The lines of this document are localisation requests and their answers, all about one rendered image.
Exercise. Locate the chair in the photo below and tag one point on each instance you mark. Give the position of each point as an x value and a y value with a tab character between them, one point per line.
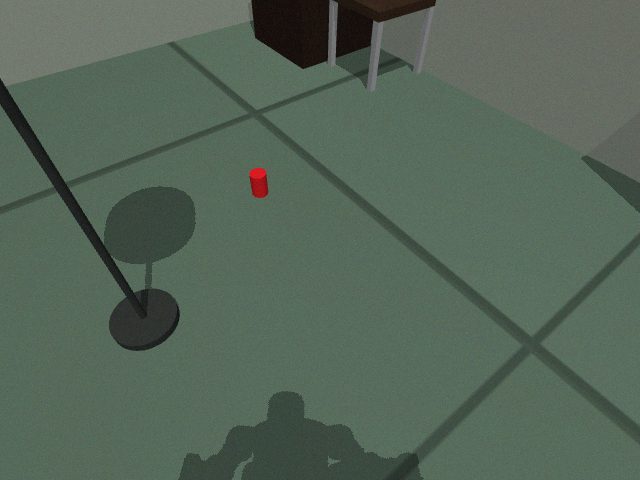
380	11

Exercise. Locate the floor lamp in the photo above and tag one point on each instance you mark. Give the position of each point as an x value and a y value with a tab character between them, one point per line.
142	320

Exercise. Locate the can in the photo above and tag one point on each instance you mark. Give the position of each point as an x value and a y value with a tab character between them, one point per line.
258	179

